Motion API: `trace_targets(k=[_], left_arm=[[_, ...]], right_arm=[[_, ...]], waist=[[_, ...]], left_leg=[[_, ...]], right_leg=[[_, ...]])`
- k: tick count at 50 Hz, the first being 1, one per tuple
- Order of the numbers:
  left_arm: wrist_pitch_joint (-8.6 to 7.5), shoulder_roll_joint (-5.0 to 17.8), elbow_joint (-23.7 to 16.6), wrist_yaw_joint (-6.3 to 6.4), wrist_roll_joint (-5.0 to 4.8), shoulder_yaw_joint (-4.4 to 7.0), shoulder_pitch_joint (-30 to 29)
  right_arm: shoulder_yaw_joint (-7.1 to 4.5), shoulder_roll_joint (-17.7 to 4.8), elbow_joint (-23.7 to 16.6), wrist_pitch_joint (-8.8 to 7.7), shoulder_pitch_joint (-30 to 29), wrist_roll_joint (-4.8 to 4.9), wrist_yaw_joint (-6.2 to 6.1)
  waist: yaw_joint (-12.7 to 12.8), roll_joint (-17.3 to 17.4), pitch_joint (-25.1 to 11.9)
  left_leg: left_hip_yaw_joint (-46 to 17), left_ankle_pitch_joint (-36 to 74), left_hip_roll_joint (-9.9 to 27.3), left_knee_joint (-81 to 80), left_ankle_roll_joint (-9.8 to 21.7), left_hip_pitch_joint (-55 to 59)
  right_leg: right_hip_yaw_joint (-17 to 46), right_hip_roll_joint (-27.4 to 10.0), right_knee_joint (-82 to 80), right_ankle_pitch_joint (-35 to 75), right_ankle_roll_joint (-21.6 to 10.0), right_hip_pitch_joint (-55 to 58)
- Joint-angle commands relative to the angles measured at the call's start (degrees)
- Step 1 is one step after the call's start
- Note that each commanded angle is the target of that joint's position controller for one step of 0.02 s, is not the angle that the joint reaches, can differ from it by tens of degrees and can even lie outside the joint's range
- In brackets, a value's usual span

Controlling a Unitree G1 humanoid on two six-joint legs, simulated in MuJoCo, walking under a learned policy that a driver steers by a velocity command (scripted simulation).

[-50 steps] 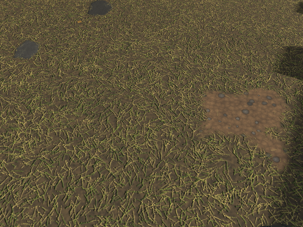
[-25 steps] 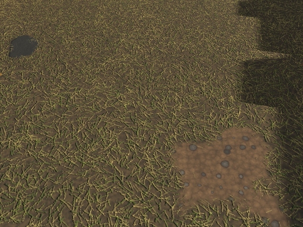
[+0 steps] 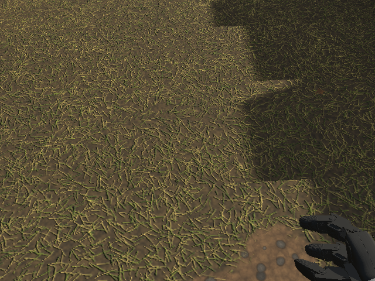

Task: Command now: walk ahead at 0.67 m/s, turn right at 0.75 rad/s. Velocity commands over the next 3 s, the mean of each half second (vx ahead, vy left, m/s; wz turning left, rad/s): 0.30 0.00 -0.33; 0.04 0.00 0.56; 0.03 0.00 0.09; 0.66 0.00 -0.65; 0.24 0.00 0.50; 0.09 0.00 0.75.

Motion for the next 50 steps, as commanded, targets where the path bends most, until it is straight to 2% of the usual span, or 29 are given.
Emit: trace_targets(k=[1,2,3,4,5,6,7,9,11,14,17,21,22,23,24,25,26,28,31,34,37,39,40,41,42,43,44,47,50], left_arm=[[-0.46,10.66,-2.34,0.93,-0.05,2.59,-0.12],[-0.82,9.98,-3.44,0.96,-0.44,2.38,-3.12],[-0.97,3.47,-5.64,1.26,-0.76,0.72,-3.18],[-0.56,0.07,-7.1,2.53,-1.92,-0.22,6.42],[0.38,4.04,-6.48,3.14,-0.68,-0.28,6.96],[1.02,5.43,-6.68,2.8,0.81,-0.24,0.04],[1.45,5.14,-7.68,1.82,1.44,-0.27,-5.54],[2.81,3.07,-9.05,0.01,2.17,-0.8,-9.67],[3.85,0.45,-9.63,-0.4,2.29,-1.55,-7.83],[4.01,-0.74,-10.21,-0.75,2.08,-2.66,-7.78],[4.43,-0.51,-10.86,-0.99,1.78,-3.43,-12.0],[3.23,0.08,-10.32,-0.5,2.67,-3.65,-13.64],[2.55,1.36,-10.61,-0.19,2.99,-3.66,-13.83],[2.07,4.25,-11.77,0.25,3.15,-3.62,-13.31],[2.86,2.9,-11.67,1.35,1.54,-3.81,-12.96],[3.19,0.67,-11.23,1.85,1.33,-4.4,-14.42],[3.31,-0.47,-11.04,2.3,1.43,-4.94,-17.16],[3.71,1.59,-10.98,3.19,1.87,-4.17,-20.12],[4.26,2.55,-10.28,3.65,1.09,-2.98,-17.62],[4.81,1.33,-10.28,3.88,1.82,-2.52,-18.33],[5.26,2.07,-10.53,3.78,2.23,-1.6,-19.42],[5.57,3.36,-10.85,3.82,1.61,-0.75,-21.33],[5.9,3.07,-10.26,3.74,1.62,-0.4,-19.53],[6.59,-0.68,-11.35,3.48,2.08,-1.11,-16.25],[6.83,-0.64,-15.21,3.93,2.1,-1.71,-24.52],[6.63,0.14,-15.07,3.97,1.48,-1.7,-25.04],[6.16,1.28,-14.21,3.62,1.07,-1.36,-23.96],[5.54,2.91,-11.7,2.35,2.29,-0.67,-19.53],[6.04,2.04,-11.65,2.0,1.73,-1.07,-18.84]], right_arm=[[-3.19,-8.37,0.0,-1.66,9.81,-0.36,-1.59],[-4.12,-10.74,2.65,-2.54,19.69,-0.67,-2.05],[-4.82,-14.11,4.46,-3.07,28.85,-1.53,-2.26],[-5.34,-16.08,3.85,-2.28,29.99,-2.05,-0.97],[-6.45,-15.33,3.3,-1.48,27.2,-0.13,-0.45],[-5.39,-9.59,1.54,-1.09,21.16,0.59,-0.87],[-3.71,-4.73,2.53,-0.87,18.36,0.57,-1.01],[-3.7,-5.18,6.01,-0.99,21.24,0.79,-1.44],[-4.38,-7.11,7.89,-1.48,21.58,1.08,-1.12],[-4.54,-7.81,7.91,-1.24,17.26,0.8,-0.35],[-4.65,-7.95,8.56,-0.32,17.24,1.51,0.16],[-4.8,-8.13,9.59,1.52,20.1,2.04,-0.08],[-4.55,-6.94,10.12,1.9,23.4,1.24,-0.22],[-4.06,-4.37,9.69,2.47,29.16,0.31,-0.3],[-3.46,-3.15,10.87,4.22,32.09,2.21,-1.01],[-3.49,-4.61,11.34,5.46,30.15,2.59,-1.41],[-3.59,-4.61,10.99,6.07,27.25,2.64,-1.51],[-4.58,-6.48,11.09,6.43,26.08,2.31,-1.36],[-5.5,-6.22,10.62,6.58,25.61,2.04,-1.14],[-5.57,-4.33,8.63,7.24,22.69,2.1,-0.77],[-5.83,-4.15,7.14,7.8,22.09,2.3,0.19],[-6.12,-4.13,7.45,7.72,25.11,2.07,0.75],[-6.69,-6.05,7.24,7.36,25.62,1.32,0.83],[-8.03,-13.07,5.16,6.84,24.14,0.6,0.38],[-9.57,-18.06,4.53,7.11,26.98,0.24,-0.38],[-9.38,-15.9,4.99,7.39,26.32,0.13,-1.01],[-8.93,-13.92,4.13,7.76,22.33,0.96,-1.38],[-8.51,-11.15,1.67,7.88,17.93,2.25,-1.07],[-8.68,-10.98,1.79,7.37,20.73,2.45,-1.01]], waist=[[-7.38,-3.14,-6.58],[-12.96,-2.98,-10.77],[-15.01,4.48,-18.32],[-9.19,16.77,-28.19],[-10.52,14.23,-34.08],[-11.03,8.5,-27.4],[-10.57,5.75,-17.81],[-10.22,4.85,-8.41],[-7.25,5.36,-7.84],[-4.52,7.79,-9.51],[-5.67,9.93,-8.42],[-6.49,5.77,-5.91],[-7.37,1.33,-5.92],[-10.03,-8.81,-8.45],[-8.42,-13.12,-13.11],[-8.15,-10.72,-10.05],[-8.66,-9.74,-7.01],[-10.21,-9.44,-5.75],[-9.46,-6.2,-6.98],[-9.03,-6.62,-6.3],[-8.93,-8.51,-6.94],[-11.24,-6.41,-7.14],[-11.49,0.55,-4.16],[-8.66,17.04,-1.36],[-12.69,17.44,1.12],[-11.02,10.0,2.07],[-9.0,6.28,2.71],[-7.62,5.33,-3.19],[-8.84,4.33,-5.59]], left_leg=[[5.5,4.48,-7.57,-6.57,1.95,26.1],[3.64,10.47,-3.58,-7.82,3.22,36.41],[-5.65,31.27,10.41,-1.2,5.52,51.03],[-25.33,64.21,27.04,5.1,12.32,63.47],[-32.12,50.95,27.62,2.59,19.36,64.13],[-25.42,33.77,21.61,-2.76,17.79,54.42],[-17.19,27.77,15.7,-5.54,14.89,45.63],[-9.39,31.56,11.5,-9.07,13.04,34.29],[-5.89,35.87,11.05,-10.83,13.17,29.38],[1.29,35.43,8.42,-12.57,12.21,23.47],[4.32,25.2,6.64,-13.52,10.57,19.65],[3.46,5.34,5.03,-7.35,7.36,18.38],[4.38,-3.54,2.9,-3.65,5.08,17.46],[8.08,-27.09,-1.58,4.81,2.68,14.58],[6.39,-37.2,-3.99,8.97,2.34,17.77],[4.42,-37.37,-3.85,9.18,2.21,17.43],[3.63,-34.95,-4.06,8.34,2.26,18.33],[4.53,-28.82,-4.95,9.38,1.96,20.67],[5.64,-31.13,-5.4,18.76,1.62,17.37],[6.44,-30.8,-4.18,18.68,1.86,16.21],[8.09,-28.52,-4.3,12.74,2.99,19.55],[9.32,-21.49,-5.52,1.92,5.04,26.66],[1.16,-17.55,-3.39,-7.62,6.85,29.32],[-22.98,-6.32,12.2,-14.41,10.59,31.17],[-32.17,5.87,16.32,-18.37,17.16,25.05],[-27.07,0.53,13.51,-17.2,18.0,24.84],[-21.52,-3.54,9.4,-16.2,16.33,24.15],[-15.77,4.97,3.11,-12.68,13.44,28.93],[-15.8,8.06,2.76,-11.36,13.07,33.95]], right_leg=[[5.88,-7.56,15.46,56.77,1.97,-7.82],[4.31,-5.91,27.81,50.93,3.87,-11.47],[-1.22,-2.36,45.84,14.5,5.16,-21.45],[-5.43,1.69,62.63,-16.93,6.91,-32.92],[-5.07,-1.32,71.51,-11.74,7.13,-39.58],[-6.86,-4.53,67.41,-4.76,7.43,-41.53],[-7.5,-6.03,61.93,-2.63,7.99,-41.92],[-6.8,-7.29,53.7,-3.15,8.41,-39.42],[-7.68,-6.09,47.58,-1.92,8.71,-35.66],[-10.28,-6.59,33.4,5.86,8.27,-28.07],[-12.48,-7.38,22.41,14.41,7.85,-19.86],[-12.69,-7.77,8.05,19.76,5.94,-11.13],[-8.01,-12.42,4.43,28.32,5.05,-8.31],[5.57,-26.0,4.47,49.52,2.39,-4.34],[9.0,-30.25,2.56,48.8,-6.3,-7.37],[8.65,-28.55,-0.38,38.86,-7.07,-10.94],[5.49,-25.99,-2.44,31.31,-5.08,-14.29],[-0.88,-22.62,-2.3,30.13,-1.99,-16.85],[-4.06,-24.53,0.12,36.54,-4.11,-14.22],[-7.06,-25.44,0.58,32.02,-4.52,-14.82],[-9.74,-25.89,2.23,26.99,-3.15,-15.95],[-13.47,-24.73,7.45,20.53,0.79,-20.08],[-16.95,-21.57,15.53,9.09,5.31,-26.37],[-22.94,-12.74,31.32,-10.21,11.18,-40.04],[-14.3,-7.37,38.1,-15.6,11.25,-44.41],[-10.72,-9.41,42.7,-10.67,11.03,-44.1],[-9.93,-10.3,42.91,-3.82,10.67,-43.78],[-10.48,-9.7,45.27,3.55,11.26,-41.3],[-10.67,-9.65,44.07,4.66,11.87,-42.37]])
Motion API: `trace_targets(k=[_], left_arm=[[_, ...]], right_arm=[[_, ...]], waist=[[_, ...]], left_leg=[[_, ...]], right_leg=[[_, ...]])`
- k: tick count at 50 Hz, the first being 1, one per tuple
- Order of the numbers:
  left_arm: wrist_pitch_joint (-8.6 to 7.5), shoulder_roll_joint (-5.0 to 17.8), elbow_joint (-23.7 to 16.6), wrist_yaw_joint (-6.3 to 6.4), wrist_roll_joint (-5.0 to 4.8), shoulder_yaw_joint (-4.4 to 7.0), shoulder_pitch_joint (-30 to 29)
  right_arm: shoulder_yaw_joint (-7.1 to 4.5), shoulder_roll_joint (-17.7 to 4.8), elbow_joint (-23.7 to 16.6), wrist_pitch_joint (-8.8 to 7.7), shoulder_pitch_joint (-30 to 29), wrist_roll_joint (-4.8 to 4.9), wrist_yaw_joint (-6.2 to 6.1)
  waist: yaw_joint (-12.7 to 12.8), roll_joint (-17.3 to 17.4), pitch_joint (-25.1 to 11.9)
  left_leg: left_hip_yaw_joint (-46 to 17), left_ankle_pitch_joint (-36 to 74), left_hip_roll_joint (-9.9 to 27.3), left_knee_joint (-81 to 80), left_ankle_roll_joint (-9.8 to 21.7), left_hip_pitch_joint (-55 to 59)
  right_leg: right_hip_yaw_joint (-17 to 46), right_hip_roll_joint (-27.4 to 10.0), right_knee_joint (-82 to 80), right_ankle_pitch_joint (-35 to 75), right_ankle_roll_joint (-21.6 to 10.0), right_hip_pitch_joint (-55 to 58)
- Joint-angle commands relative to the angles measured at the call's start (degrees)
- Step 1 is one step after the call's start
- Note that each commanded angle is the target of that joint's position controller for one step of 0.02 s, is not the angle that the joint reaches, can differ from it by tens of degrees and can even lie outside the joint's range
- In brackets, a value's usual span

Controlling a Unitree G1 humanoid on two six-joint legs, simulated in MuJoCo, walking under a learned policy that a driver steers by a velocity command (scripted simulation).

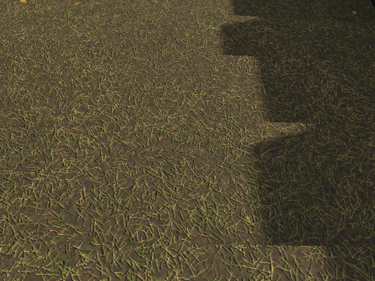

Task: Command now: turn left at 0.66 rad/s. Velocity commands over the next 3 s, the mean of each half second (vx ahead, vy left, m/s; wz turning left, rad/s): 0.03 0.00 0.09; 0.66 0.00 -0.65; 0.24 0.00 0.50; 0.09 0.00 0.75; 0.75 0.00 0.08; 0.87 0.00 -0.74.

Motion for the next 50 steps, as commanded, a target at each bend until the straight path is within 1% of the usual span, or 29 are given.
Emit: trace_targets(k=[1,6,12,15,16,17,18,19,20,21,22,23,24,26,28,30,31,32,33,34,35,36,37,39,41,45,48,49,50], left_arm=[[-0.27,3.44,-3.52,-0.2,-0.29,0.55,-0.89],[0.23,4.34,-3.52,0.07,-0.59,0.44,-1.57],[-0.13,4.19,-3.21,-0.04,-1.28,-0.04,-0.52],[-0.26,1.41,-0.61,-0.18,-1.86,-1.16,3.61],[-0.58,0.97,-0.13,-0.14,-1.64,-1.36,4.51],[-1.2,3.39,-0.99,0.0,-0.97,-0.96,2.74],[-1.88,8.51,-2.21,-0.07,-0.36,-0.16,2.85],[-1.82,11.79,-1.9,-0.67,-1.1,0.84,1.78],[-1.84,10.67,-1.49,-1.33,-1.11,1.18,4.28],[-1.84,10.46,-0.96,-1.66,-1.15,1.54,6.09],[-1.41,10.01,-0.3,-1.66,-1.1,1.95,7.41],[-1.07,9.83,-0.18,-1.63,-1.06,2.28,7.6],[-0.83,9.68,-0.44,-1.78,-0.99,2.53,6.63],[-0.73,8.79,-1.77,-2.32,-1.13,2.75,4.74],[-1.0,9.18,-2.92,-2.82,-1.35,3.33,2.89],[-1.0,8.96,-4.88,-3.1,-1.19,3.76,-1.92],[-1.12,8.17,-5.96,-2.77,-1.13,3.76,-4.61],[-1.79,5.61,-7.22,-2.38,-1.65,3.32,-5.35],[-2.58,-0.95,-8.6,-2.15,-2.37,1.29,-1.48],[-3.07,2.34,-10.81,-2.43,-1.26,1.13,-5.4],[-3.12,5.25,-10.8,-3.1,-0.8,1.87,-7.52],[-3.04,5.42,-9.83,-4.07,-0.23,2.07,-5.05],[-2.66,5.58,-8.96,-5.0,0.2,2.17,-2.58],[-1.86,5.16,-9.4,-6.35,0.37,1.79,-2.65],[-1.77,3.93,-10.58,-6.56,0.42,0.96,-5.16],[-2.31,4.24,-11.92,-6.89,0.85,0.2,-9.96],[-3.35,1.54,-13.03,-7.76,0.88,-1.4,-14.14],[-3.69,0.53,-13.11,-7.62,0.92,-1.84,-14.39],[-3.96,0.23,-12.29,-7.02,1.04,-1.83,-11.83]], right_arm=[[-2.19,-7.85,-4.38,-1.17,0.25,0.2,-0.38],[-1.68,-7.59,-4.39,-1.21,1.56,-0.79,-0.76],[-0.9,-7.56,-4.42,-1.4,-1.27,-1.59,-0.3],[1.4,-3.11,-3.51,-1.93,-4.61,-1.58,-0.82],[1.47,-3.77,-2.92,-2.05,-4.87,-1.23,-1.18],[1.12,-4.85,-2.44,-2.34,-3.13,-1.49,-1.45],[0.91,-4.79,-3.18,-2.48,-1.58,-1.79,-1.74],[0.64,-5.33,-3.8,-2.13,-2.15,-1.01,-1.93],[0.49,-6.49,-3.76,-2.0,-3.98,-1.18,-2.32],[0.19,-6.81,-4.41,-2.1,-6.95,-1.05,-2.23],[0.34,-6.19,-4.47,-2.38,-7.18,-1.55,-1.59],[0.42,-5.83,-5.02,-2.54,-8.11,-2.15,-0.52],[0.61,-5.32,-5.34,-2.79,-8.71,-2.3,0.32],[1.19,-3.92,-5.89,-3.58,-10.98,-1.66,0.94],[1.77,-2.47,-6.12,-4.45,-11.15,-0.98,0.79],[1.78,-2.23,-4.56,-4.94,-5.74,0.23,-0.39],[1.25,-3.74,-2.63,-5.2,0.27,0.36,-1.52],[0.02,-8.74,-1.04,-5.77,6.68,-0.32,-2.59],[-0.8,-13.76,-3.05,-6.15,4.45,-1.29,-3.02],[-1.5,-15.08,-4.07,-6.06,-1.99,-2.9,-3.06],[-0.32,-10.37,-4.74,-6.51,-4.11,-2.78,-2.53],[0.43,-8.55,-4.61,-7.06,-4.71,-2.22,-2.0],[0.72,-8.29,-4.53,-7.57,-4.32,-2.09,-1.76],[0.85,-8.27,-2.87,-8.33,-0.71,-1.81,-1.45],[1.01,-7.51,-0.99,-9.17,3.75,-2.15,-0.71],[0.85,-7.71,1.78,-10.3,7.28,-2.4,-0.05],[1.12,-7.04,4.17,-9.76,7.8,-1.84,-0.1],[1.06,-7.59,5.98,-9.37,9.6,-1.36,-0.14],[0.9,-8.87,7.79,-9.09,10.58,-0.9,-0.18]], waist=[[-0.25,6.63,-6.05],[-2.12,8.49,-5.13],[-1.52,8.39,-4.14],[0.75,7.35,-5.69],[1.89,6.71,-4.97],[0.67,4.53,-4.36],[-0.48,-4.45,-5.45],[-1.27,-10.14,-3.32],[1.0,-10.95,-2.98],[2.43,-9.21,-2.49],[2.0,-5.31,-4.62],[2.02,-5.73,-3.77],[1.75,-7.89,-2.5],[1.76,-7.58,-0.77],[0.95,-5.89,-1.64],[-2.72,-5.02,-2.58],[-6.2,-2.93,-2.2],[-8.24,2.12,-3.96],[-5.95,15.87,-7.59],[-3.38,11.05,-3.69],[-2.37,4.55,-1.37],[-1.06,4.09,-0.88],[-0.66,6.13,-1.88],[-1.5,7.8,-0.1],[-2.6,6.67,1.85],[-3.02,6.19,6.09],[-3.71,6.64,9.14],[-3.88,7.38,8.65],[-2.26,9.16,6.28]], left_leg=[[-14.97,24.18,13.07,-6.61,5.75,11.94],[-17.45,22.11,13.8,-7.04,6.41,12.21],[-19.11,23.98,13.52,-5.9,6.99,6.42],[-15.42,21.22,12.58,-5.89,4.77,2.68],[-13.86,17.26,11.64,-4.85,3.03,0.32],[-12.93,12.01,10.08,-3.2,0.76,-1.49],[-7.55,3.15,5.69,4.91,-1.25,-3.02],[-0.04,-8.84,-0.84,6.83,-3.16,-5.68],[1.71,-14.91,-0.39,12.86,-4.04,-7.31],[1.49,-16.75,-0.92,19.68,-4.71,-10.93],[0.95,-16.02,0.12,23.01,-5.24,-12.39],[0.57,-14.3,1.51,23.69,-5.42,-13.99],[1.41,-13.55,1.67,23.23,-5.82,-14.46],[3.31,-12.44,1.05,19.33,-7.1,-12.06],[3.73,-12.98,0.19,10.93,-7.23,-5.54],[5.37,-6.76,-0.82,-2.52,-6.28,6.76],[6.64,-0.71,-0.02,-10.4,-5.46,16.93],[1.35,-4.86,7.57,-12.1,-3.93,31.85],[-22.69,-25.82,27.09,-16.07,-0.39,33.04],[-31.73,-31.4,33.06,-18.0,4.45,21.66],[-27.49,-30.08,30.0,-17.48,4.64,18.26],[-20.83,-25.66,26.11,-17.32,3.01,17.26],[-14.47,-20.54,22.96,-17.51,1.47,17.09],[-6.19,-14.19,20.34,-18.26,0.47,15.55],[-3.5,-11.74,19.82,-18.92,1.03,14.55],[2.85,-7.76,19.99,-22.79,2.28,13.9],[10.72,15.25,18.94,-23.89,2.22,10.18],[11.78,27.63,19.28,-22.13,2.3,10.16],[12.13,47.06,19.32,-17.01,2.18,12.2]], right_leg=[[0.59,-0.51,-0.07,1.47,0.64,-6.5],[0.48,-0.81,-7.43,-0.35,0.55,-3.56],[-0.49,0.47,-17.35,-3.76,-1.72,7.6],[-1.62,0.32,-31.8,0.83,-3.14,20.84],[-1.24,1.01,-40.27,8.02,-3.85,26.05],[4.21,-1.19,-42.45,11.51,-4.92,28.03],[16.56,-10.76,-45.13,19.32,-7.19,28.75],[24.12,-16.78,-44.31,30.94,-14.8,24.59],[28.55,-18.17,-45.16,32.1,-18.05,24.29],[28.73,-16.6,-45.5,29.92,-18.41,25.57],[26.63,-12.85,-46.54,11.03,-17.27,26.64],[26.92,-10.36,-48.88,-8.05,-16.17,25.52],[27.43,-8.69,-51.24,-17.61,-15.65,23.45],[26.7,-6.16,-52.2,-15.93,-15.24,19.28],[25.66,-4.14,-50.25,-11.99,-14.41,15.51],[24.28,-1.04,-47.1,-10.07,-11.79,8.97],[22.16,2.02,-42.77,-11.67,-8.64,2.16],[15.53,6.62,-32.98,-13.59,-4.04,-10.91],[7.53,9.52,-13.0,-15.25,-4.45,-17.54],[5.52,1.52,-5.52,-4.58,-4.38,-21.72],[5.59,-0.82,-1.69,-0.33,-4.49,-21.11],[5.22,-0.8,0.48,2.27,-4.1,-20.54],[3.89,-0.71,3.3,4.27,-3.64,-19.43],[1.82,-2.0,8.1,7.53,-3.69,-20.52],[3.34,-1.62,8.06,10.21,-4.11,-22.12],[2.94,-0.8,-2.19,12.43,-4.83,-21.69],[-6.64,-0.72,-18.13,11.02,-6.71,-9.11],[-8.9,0.28,-21.69,9.17,-7.9,-3.01],[-10.63,2.48,-23.55,7.62,-9.14,3.27]])
Over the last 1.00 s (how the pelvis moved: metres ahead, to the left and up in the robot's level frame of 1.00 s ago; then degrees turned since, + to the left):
0.22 0.08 0.01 12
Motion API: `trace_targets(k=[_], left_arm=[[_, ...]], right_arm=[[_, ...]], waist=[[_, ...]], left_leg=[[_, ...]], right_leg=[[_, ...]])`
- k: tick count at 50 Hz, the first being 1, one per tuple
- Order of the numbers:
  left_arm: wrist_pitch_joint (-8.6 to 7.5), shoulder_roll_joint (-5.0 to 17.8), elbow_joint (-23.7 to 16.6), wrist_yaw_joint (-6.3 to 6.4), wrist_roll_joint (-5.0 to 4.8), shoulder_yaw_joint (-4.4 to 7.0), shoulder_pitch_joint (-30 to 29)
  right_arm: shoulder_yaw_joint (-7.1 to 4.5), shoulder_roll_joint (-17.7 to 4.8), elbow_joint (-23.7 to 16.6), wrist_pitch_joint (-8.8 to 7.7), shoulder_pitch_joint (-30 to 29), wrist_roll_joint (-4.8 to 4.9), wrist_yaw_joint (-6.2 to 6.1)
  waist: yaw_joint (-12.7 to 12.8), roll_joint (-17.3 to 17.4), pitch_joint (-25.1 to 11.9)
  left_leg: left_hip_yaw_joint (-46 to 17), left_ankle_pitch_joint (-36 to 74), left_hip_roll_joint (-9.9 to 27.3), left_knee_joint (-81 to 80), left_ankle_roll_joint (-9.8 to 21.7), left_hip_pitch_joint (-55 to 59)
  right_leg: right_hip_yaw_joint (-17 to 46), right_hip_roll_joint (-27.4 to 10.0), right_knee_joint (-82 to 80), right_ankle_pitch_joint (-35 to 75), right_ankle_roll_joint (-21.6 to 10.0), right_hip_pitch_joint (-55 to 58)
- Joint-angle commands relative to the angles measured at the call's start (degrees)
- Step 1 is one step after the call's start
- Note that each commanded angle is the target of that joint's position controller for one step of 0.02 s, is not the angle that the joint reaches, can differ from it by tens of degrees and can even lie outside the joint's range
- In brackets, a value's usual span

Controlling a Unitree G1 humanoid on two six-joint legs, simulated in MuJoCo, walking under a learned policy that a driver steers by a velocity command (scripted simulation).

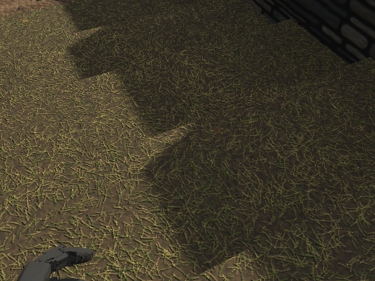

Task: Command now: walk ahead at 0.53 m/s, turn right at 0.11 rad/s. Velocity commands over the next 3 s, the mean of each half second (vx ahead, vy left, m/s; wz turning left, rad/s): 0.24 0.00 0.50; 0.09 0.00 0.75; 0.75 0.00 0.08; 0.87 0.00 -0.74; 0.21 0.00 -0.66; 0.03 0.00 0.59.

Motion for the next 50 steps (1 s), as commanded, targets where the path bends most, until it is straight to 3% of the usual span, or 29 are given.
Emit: trace_targets(k=[1,2,3,4,5,6,7,8,9,10,13,15,17,20,23,25,26,27,28,29,30,31,33,35,38,44,46,48,50], left_arm=[[-2.04,1.59,-2.72,1.17,0.33,0.23,1.35],[-2.87,3.1,0.9,2.15,0.69,1.08,13.0],[-3.36,6.89,3.62,3.35,1.76,2.45,21.98],[-4.04,13.95,3.26,4.6,2.61,3.4,23.47],[-3.64,14.77,2.6,5.63,-0.47,4.63,28.1],[-3.58,12.32,4.0,6.04,-1.34,3.74,22.49],[-3.69,7.64,4.07,6.04,-1.77,2.48,17.36],[-3.85,3.85,4.17,6.14,-1.71,1.35,14.7],[-3.65,2.34,4.22,6.59,-2.21,0.87,13.61],[-3.69,1.68,4.52,6.78,-2.2,0.63,13.72],[-4.7,2.58,4.62,6.91,-1.85,1.18,11.71],[-4.68,1.13,4.71,7.3,-1.85,0.8,8.98],[-4.28,1.18,5.12,7.83,-1.91,0.7,8.34],[-3.41,3.39,5.17,7.76,-1.43,1.52,8.49],[-1.87,4.35,4.82,7.59,-2.26,2.07,9.2],[-0.52,5.44,4.85,7.37,-2.69,2.56,9.65],[0.25,6.93,4.8,7.16,-3.0,3.08,10.22],[1.13,2.57,2.84,6.52,-2.02,2.3,14.66],[2.14,1.98,0.39,7.06,-0.42,1.57,12.38],[1.95,4.04,0.77,7.59,-0.74,1.75,10.03],[1.39,4.93,0.81,7.84,-1.45,1.99,7.45],[1.09,5.57,1.03,8.25,-1.4,2.15,5.85],[2.04,5.42,1.98,8.59,-0.56,2.14,5.92],[2.78,3.56,1.9,7.72,-0.71,1.61,5.08],[3.25,2.35,1.36,7.25,-0.95,0.97,3.62],[3.08,3.72,1.93,6.93,-1.32,0.64,4.51],[2.46,4.97,2.29,6.01,-0.99,0.72,6.39],[1.72,5.63,3.14,5.15,-1.33,0.93,9.14],[1.04,4.29,5.22,5.48,-2.03,0.96,15.47]], right_arm=[[-2.01,-10.77,0.95,0.08,-0.15,1.01,-0.2],[-2.01,-11.29,1.35,0.3,-0.85,1.85,-0.43],[-1.64,-10.19,0.35,-0.28,-1.82,2.66,-0.34],[0.72,1.17,-3.18,-0.28,3.55,3.84,0.77],[-1.39,-6.47,-1.92,0.35,1.97,4.59,-0.74],[-1.86,-6.33,-3.71,0.56,-4.31,4.83,-1.24],[-1.51,-5.3,-3.93,0.77,-5.31,3.88,-1.2],[-1.71,-4.53,-2.52,1.72,-4.82,2.71,-1.04],[-2.02,-3.72,-1.62,3.32,-2.47,1.67,-0.57],[-2.31,-2.54,-1.17,4.69,-1.12,1.34,-0.15],[-2.52,0.06,-2.56,6.94,-2.29,1.65,0.52],[-2.5,0.57,-4.56,7.45,-5.73,1.2,0.79],[-2.06,1.29,-6.81,7.51,-10.35,0.61,2.15],[-1.91,0.55,-8.92,8.12,-12.57,0.69,2.82],[-2.64,-1.57,-11.0,8.9,-13.82,0.54,2.15],[-3.23,-2.18,-10.87,8.48,-9.76,0.64,1.44],[-4.12,-4.41,-9.98,7.63,-4.29,0.44,0.69],[-5.6,-12.4,-11.44,7.22,-8.35,0.66,-0.19],[-6.74,-15.46,-13.39,6.93,-6.55,2.58,0.43],[-6.37,-13.25,-13.64,6.94,-7.67,2.37,0.53],[-5.6,-10.57,-13.91,7.48,-11.38,1.73,0.26],[-5.03,-8.84,-14.22,7.85,-14.21,1.7,0.17],[-4.58,-7.05,-14.71,7.76,-15.71,2.01,0.1],[-4.83,-8.29,-14.3,7.52,-14.28,1.9,0.4],[-5.46,-10.05,-14.41,7.63,-13.41,1.78,0.58],[-4.52,-8.17,-14.81,8.33,-14.62,1.17,1.1],[-4.69,-9.18,-14.43,8.47,-13.91,0.69,1.74],[-4.38,-8.5,-14.41,8.39,-16.32,0.44,2.82],[-3.69,-7.01,-14.28,8.29,-19.28,0.79,2.51]], waist=[[6.63,10.39,4.59],[12.61,9.98,-1.85],[17.25,9.99,-8.86],[11.9,-8.47,-22.56],[16.99,-2.64,-33.81],[13.34,-2.68,-23.77],[9.97,-3.39,-13.9],[8.15,-3.86,-7.76],[6.1,-5.16,-4.61],[4.89,-4.86,-3.94],[2.04,-5.24,-2.78],[1.12,-6.93,-0.12],[1.89,-7.17,0.32],[2.61,-6.54,-1.12],[3.97,-5.45,-0.3],[2.71,-3.69,-2.0],[-0.55,2.58,-3.96],[5.86,18.4,-2.89],[2.63,18.0,-10.0],[2.74,10.68,-7.32],[4.09,7.44,-1.71],[5.65,5.02,0.61],[5.91,4.3,-1.08],[5.45,1.87,-3.86],[4.41,3.8,-4.06],[3.32,8.16,-3.81],[3.17,10.05,-5.74],[4.93,12.04,-3.92],[9.67,9.14,-0.04]], left_leg=[[-4.02,72.44,10.63,9.41,9.44,-10.26],[-3.7,73.64,9.11,22.66,7.87,-13.64],[-4.6,56.6,6.57,37.43,6.57,-24.9],[-7.48,-12.41,-3.09,64.63,4.05,-42.68],[-19.63,-9.78,-6.48,73.3,5.03,-40.73],[-19.26,-3.91,-3.46,71.74,5.26,-42.55],[-14.9,-1.28,-0.78,66.99,5.14,-44.57],[-13.68,0.48,0.45,63.75,4.66,-43.76],[-12.62,1.28,0.57,62.67,3.63,-40.73],[-12.18,2.16,0.5,61.76,3.22,-37.89],[-10.05,6.45,-0.28,59.39,3.3,-37.92],[-8.57,13.07,-0.03,51.71,3.82,-38.57],[-6.57,20.13,-0.26,43.55,4.7,-36.2],[-4.43,19.72,-1.14,39.46,5.98,-31.07],[-3.09,9.8,-2.4,35.05,8.02,-30.86],[-3.52,4.46,-4.24,28.63,10.06,-25.94],[-10.58,15.52,-3.01,21.04,12.64,-18.39],[-35.08,51.23,10.56,18.8,18.97,-14.48],[-51.33,46.22,15.2,11.33,28.02,-11.23],[-48.6,31.38,14.93,8.2,27.61,-12.06],[-44.18,22.6,12.12,7.22,25.2,-16.77],[-39.81,21.13,9.09,6.66,22.11,-19.98],[-35.29,26.32,5.51,7.67,19.03,-21.58],[-35.03,30.31,4.0,9.07,17.52,-18.86],[-36.23,24.17,2.07,8.47,16.31,-19.27],[-37.62,15.35,1.23,6.94,15.44,-22.47],[-40.43,-6.21,0.81,3.81,16.26,-23.38],[-41.02,-12.5,0.7,3.26,15.47,-28.88],[-39.17,-11.84,-0.87,5.31,12.82,-37.3]], right_leg=[[-8.26,6.82,-8.81,-3.54,-3.12,19.39],[-6.36,7.01,-15.12,4.08,-4.0,34.05],[0.59,0.1,-15.38,9.53,-4.63,51.12],[26.44,-26.08,-11.12,37.9,-9.8,71.31],[32.2,-28.39,-12.8,54.07,-12.56,67.91],[20.74,-24.53,-14.79,57.31,-10.15,58.66],[14.84,-21.76,-17.57,51.73,-7.61,50.14],[10.17,-18.92,-20.61,47.41,-5.24,43.25],[6.43,-17.37,-23.39,45.21,-5.07,36.72],[3.85,-17.12,-25.25,43.71,-4.63,32.76],[-2.49,-16.55,-27.81,42.23,-5.23,28.25],[-7.75,-14.76,-28.31,37.98,-4.66,25.31],[-11.85,-13.37,-26.76,34.23,-3.7,24.55],[-13.72,-15.26,-22.42,33.08,-3.56,25.25],[-13.16,-17.92,-16.38,32.22,-2.66,28.69],[-13.87,-18.01,-5.01,33.99,-0.96,30.0],[-14.42,-15.1,8.73,25.34,1.78,25.23],[-14.52,-3.68,25.21,-27.19,6.04,10.22],[-0.51,2.92,32.31,-34.72,8.9,2.35],[3.58,0.73,31.61,-30.05,9.21,-0.61],[3.95,0.06,28.56,-24.2,8.58,-0.95],[4.19,-1.16,23.83,-19.28,8.15,0.64],[3.89,-1.2,19.1,-15.3,8.12,6.01],[4.05,0.34,15.63,-14.62,8.19,6.91],[3.9,1.84,11.46,-12.26,8.09,7.17],[2.8,2.43,7.09,-11.53,6.45,12.54],[1.49,3.3,3.49,-15.23,5.69,16.97],[0.1,4.15,-2.25,-17.92,4.32,24.23],[-0.49,3.01,-16.16,-12.63,1.23,34.99]])
Over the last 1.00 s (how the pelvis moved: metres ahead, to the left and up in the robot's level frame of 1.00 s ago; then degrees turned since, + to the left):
0.17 -0.09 -0.02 -22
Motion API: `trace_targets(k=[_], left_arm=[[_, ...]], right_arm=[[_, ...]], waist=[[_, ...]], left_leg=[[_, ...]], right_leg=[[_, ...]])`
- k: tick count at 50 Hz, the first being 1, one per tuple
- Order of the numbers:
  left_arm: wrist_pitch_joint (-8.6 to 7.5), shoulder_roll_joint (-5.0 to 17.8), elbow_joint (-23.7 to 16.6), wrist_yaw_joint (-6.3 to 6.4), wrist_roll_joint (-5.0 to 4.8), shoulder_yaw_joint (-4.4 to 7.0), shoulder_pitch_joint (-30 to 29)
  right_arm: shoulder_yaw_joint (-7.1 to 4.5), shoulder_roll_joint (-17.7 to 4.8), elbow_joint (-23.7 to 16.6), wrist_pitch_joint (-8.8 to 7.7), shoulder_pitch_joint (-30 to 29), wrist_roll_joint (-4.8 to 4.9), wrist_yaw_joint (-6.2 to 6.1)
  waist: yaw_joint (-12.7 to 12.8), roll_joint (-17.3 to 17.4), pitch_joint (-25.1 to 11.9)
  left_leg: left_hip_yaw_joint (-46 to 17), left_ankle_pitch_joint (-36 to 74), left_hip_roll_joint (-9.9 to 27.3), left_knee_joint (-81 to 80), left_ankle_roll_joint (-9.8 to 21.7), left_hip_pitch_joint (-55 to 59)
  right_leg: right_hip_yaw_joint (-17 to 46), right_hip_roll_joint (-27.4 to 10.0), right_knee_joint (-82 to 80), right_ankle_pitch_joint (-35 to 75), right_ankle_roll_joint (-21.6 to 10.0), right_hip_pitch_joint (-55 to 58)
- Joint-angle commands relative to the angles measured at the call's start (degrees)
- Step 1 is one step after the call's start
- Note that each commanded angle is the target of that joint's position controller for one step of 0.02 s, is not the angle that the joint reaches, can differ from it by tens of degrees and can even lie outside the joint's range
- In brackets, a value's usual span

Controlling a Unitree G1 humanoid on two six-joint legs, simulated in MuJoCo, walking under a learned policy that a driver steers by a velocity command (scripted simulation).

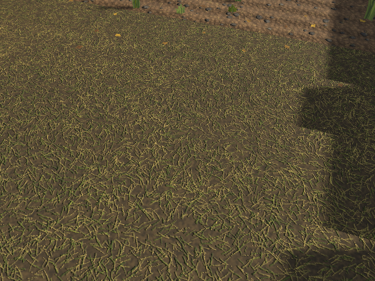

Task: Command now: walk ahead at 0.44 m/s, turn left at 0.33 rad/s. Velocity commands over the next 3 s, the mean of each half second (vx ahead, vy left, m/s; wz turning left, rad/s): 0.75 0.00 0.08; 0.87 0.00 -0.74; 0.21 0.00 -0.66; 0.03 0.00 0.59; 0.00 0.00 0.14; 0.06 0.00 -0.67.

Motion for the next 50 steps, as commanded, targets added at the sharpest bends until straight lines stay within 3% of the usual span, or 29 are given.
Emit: trace_targets(k=[1,2,3,4,7,11,14,17,20,23,25,27,28,30,33,34,35,36,37,38,39,40,41,42,43,44,45,47,50], left_arm=[[-1.99,4.03,0.07,0.8,-0.01,1.49,11.35],[-3.11,7.35,0.34,1.46,1.12,1.84,12.91],[-4.12,12.27,-1.08,1.41,1.22,2.8,9.99],[-4.66,13.5,-0.48,1.14,1.24,3.96,7.86],[-6.25,8.47,-1.67,0.21,-0.55,2.68,2.75],[-7.24,7.47,1.18,-0.15,-1.19,2.6,9.69],[-7.58,7.49,3.45,-0.07,-1.31,2.86,15.58],[-8.44,8.67,4.62,-0.28,0.02,3.38,19.76],[-8.54,6.13,6.53,-0.18,0.11,2.74,24.28],[-8.55,7.88,10.05,1.83,0.18,3.66,30.06],[-8.93,8.48,11.78,2.2,0.47,3.95,33.36],[-9.55,7.12,11.16,2.49,0.8,3.75,26.54],[-9.47,6.1,10.72,2.02,0.4,3.43,23.66],[-9.49,7.72,9.94,1.67,-0.44,3.97,18.9],[-7.37,9.15,11.45,2.51,1.58,4.17,20.0],[-6.28,9.12,11.92,2.82,1.61,4.53,19.55],[-6.16,8.34,12.61,2.67,0.18,4.95,18.95],[-6.8,2.87,12.65,2.47,0.09,4.12,17.55],[-7.97,-1.73,10.89,3.27,-2.21,2.67,26.71],[-7.93,0.45,10.01,4.1,-3.3,2.56,28.33],[-7.02,0.81,9.64,3.53,-1.55,2.11,22.52],[-5.85,3.02,9.72,2.35,0.42,2.52,14.42],[-5.16,1.7,8.44,1.12,0.79,2.29,13.01],[-4.73,1.6,8.35,-0.29,1.08,2.58,8.49],[-3.69,-1.41,6.21,-1.53,0.45,1.91,4.49],[-3.05,-2.14,5.68,-2.15,0.1,1.54,2.0],[-3.01,-2.78,3.19,-2.3,0.66,1.04,0.71],[-3.36,-2.29,2.0,-2.46,0.99,0.43,-1.87],[-3.14,-0.31,3.53,-3.34,0.98,0.44,1.0]], right_arm=[[-1.0,-5.21,-3.82,-0.88,-6.4,0.17,-0.8],[0.14,-0.4,-3.71,-1.55,-4.9,1.09,-1.53],[0.13,-2.89,-6.14,-3.01,-7.92,0.93,-1.67],[-0.16,-4.64,-7.43,-3.88,-11.52,0.61,-1.51],[-1.21,-7.35,-2.11,-4.18,-6.03,-0.39,0.3],[-0.68,-4.88,-2.06,-3.54,-9.59,-0.57,1.2],[-0.12,-4.38,-2.18,-3.65,-14.09,-1.04,0.96],[-0.91,-6.39,-0.78,-4.33,-15.6,-1.43,1.02],[-0.49,-5.53,-1.34,-4.95,-21.24,-2.34,1.62],[-0.7,-6.54,-2.34,-6.06,-26.2,-2.57,1.32],[-0.85,-7.17,-4.09,-7.35,-32.23,-2.06,0.88],[0.44,-4.48,-5.44,-8.32,-34.75,-0.73,1.72],[0.96,-2.5,-4.4,-8.13,-32.56,0.0,2.48],[0.79,-2.71,-0.47,-7.27,-24.47,0.97,2.46],[-0.84,-7.49,5.37,-7.73,-8.84,-0.16,-0.52],[-1.46,-8.49,8.9,-8.05,2.01,-0.14,-1.58],[-2.49,-11.04,12.21,-8.22,11.86,-1.89,-2.26],[-1.91,-11.87,13.83,-8.74,16.43,-3.9,-1.72],[-0.55,-10.52,13.06,-9.16,17.25,-3.75,-0.75],[-3.22,-15.54,13.2,-7.71,17.05,-1.09,-0.62],[-2.96,-13.47,12.22,-7.44,11.5,-1.23,-1.11],[-1.25,-6.82,9.89,-7.86,4.8,-2.23,-1.55],[-1.23,-7.63,10.92,-8.54,4.91,-2.81,-2.08],[0.38,-1.69,12.25,-9.77,3.63,-2.17,-1.85],[0.96,-0.47,14.82,-10.72,3.32,-0.94,-2.13],[1.3,1.01,15.24,-11.0,1.96,-0.36,-2.19],[1.36,-0.34,15.12,-12.11,2.25,-0.07,-2.37],[1.82,1.77,15.31,-12.48,1.41,0.79,-2.72],[0.79,-4.02,13.69,-11.31,0.16,0.99,-4.26]], waist=[[8.48,3.25,3.13],[7.89,-10.88,3.94],[5.73,-6.98,8.02],[3.96,-5.89,10.32],[1.1,-5.05,6.05],[3.82,-4.91,5.62],[6.45,-5.2,5.94],[7.16,-5.55,4.85],[8.78,-5.29,6.9],[10.35,-6.22,7.52],[13.02,-5.77,10.53],[11.17,-3.02,13.16],[10.23,-1.83,12.19],[7.56,-3.11,10.32],[2.05,-2.52,2.5],[-2.81,-0.32,-2.16],[-7.55,5.41,-5.67],[-7.58,14.72,-4.71],[0.58,25.21,-12.67],[-0.02,29.75,-23.8],[0.64,22.17,-17.79],[-0.29,9.16,-7.39],[0.97,12.44,-4.59],[2.39,5.57,0.97],[5.25,8.28,6.62],[5.38,7.25,8.0],[6.48,12.37,8.16],[7.15,9.47,9.48],[9.3,4.59,4.18]], left_leg=[[-11.78,-27.2,9.0,-3.08,2.79,-16.4],[-2.21,-23.73,0.87,19.82,-0.31,-24.53],[-1.34,-15.32,-1.74,26.2,-1.06,-34.22],[-3.18,-8.71,2.82,27.9,-1.38,-35.27],[-0.24,1.67,3.82,32.02,-4.61,-26.57],[2.23,6.15,5.08,31.63,-4.99,-27.02],[5.57,7.02,7.91,27.73,-5.09,-30.63],[8.43,9.22,10.85,29.81,-3.54,-33.03],[13.28,7.59,14.03,27.51,-3.29,-33.64],[7.69,6.39,16.49,25.4,-3.58,-46.2],[8.35,5.26,16.97,20.63,-4.34,-52.3],[10.41,17.5,16.33,8.01,-5.19,-36.04],[10.54,24.43,15.87,4.0,-5.17,-21.7],[10.82,31.64,15.41,1.57,-5.14,-2.92],[9.56,27.63,17.44,-3.41,-5.13,6.41],[9.95,29.7,18.05,-5.84,-5.58,17.62],[11.16,28.91,18.42,-4.88,-6.14,31.61],[8.34,26.78,22.07,8.69,-8.52,41.96],[5.78,65.78,31.9,25.3,-12.89,49.5],[-12.28,34.08,37.31,9.08,-7.95,48.63],[-20.44,-1.44,37.47,-5.05,-3.18,36.69],[-11.66,-17.54,33.32,-8.64,-3.05,24.28],[-11.52,-7.82,36.05,-6.58,-0.17,19.28],[-1.7,1.66,31.83,-5.39,-2.5,11.08],[5.22,8.2,30.04,-7.04,-3.07,1.98],[12.18,14.52,25.4,-9.76,-4.33,-0.5],[13.23,29.24,28.22,-8.45,-2.86,-0.52],[20.09,37.77,26.8,-6.94,-3.41,0.48],[26.23,52.85,24.88,2.49,-4.61,2.93]], right_leg=[[-0.23,-1.74,-20.37,4.03,-4.26,20.02],[17.45,-13.44,-27.71,-13.23,-4.89,23.07],[35.47,-22.34,-33.38,-22.34,-7.1,18.36],[39.66,-25.02,-35.74,-25.34,-9.2,11.8],[22.56,-14.65,-33.38,-7.27,-6.39,10.9],[15.24,-12.03,-33.44,0.75,-7.72,14.1],[13.63,-12.2,-34.22,5.96,-8.16,20.82],[12.58,-13.85,-32.56,12.86,-10.68,27.1],[13.51,-14.59,-31.45,22.1,-12.75,28.54],[18.62,-17.4,-25.75,27.43,-13.02,43.43],[20.93,-17.49,-24.72,27.13,-13.66,46.6],[17.67,-13.13,-27.43,22.91,-11.37,29.37],[15.56,-11.82,-28.44,18.97,-10.29,19.47],[13.12,-10.46,-27.87,17.52,-8.68,10.28],[13.93,-7.4,-2.27,30.13,-7.87,21.07],[13.64,-6.51,14.6,31.45,-7.56,18.26],[11.92,-2.45,34.81,18.78,-6.61,7.96],[13.62,1.62,55.43,-18.54,-7.44,-12.72],[15.02,-2.02,63.19,-20.76,-7.91,-22.56],[8.47,-2.11,67.97,-10.66,-6.97,-25.42],[4.29,-3.6,67.16,-3.51,-6.15,-28.76],[3.72,-6.52,60.92,4.1,-6.42,-27.41],[1.94,-7.54,62.65,5.02,-6.51,-28.03],[4.47,-10.34,52.18,12.34,-6.75,-24.86],[3.22,-10.26,44.09,13.24,-5.3,-21.96],[0.75,-9.12,38.68,14.04,-4.68,-18.51],[-0.15,-9.13,32.67,17.09,-4.74,-18.15],[-2.16,-7.99,18.29,19.69,-5.61,-15.48],[-12.2,0.42,5.91,20.45,-8.15,0.2]])
Over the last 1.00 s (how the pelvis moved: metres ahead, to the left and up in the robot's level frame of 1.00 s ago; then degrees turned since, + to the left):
0.25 -0.04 0.02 41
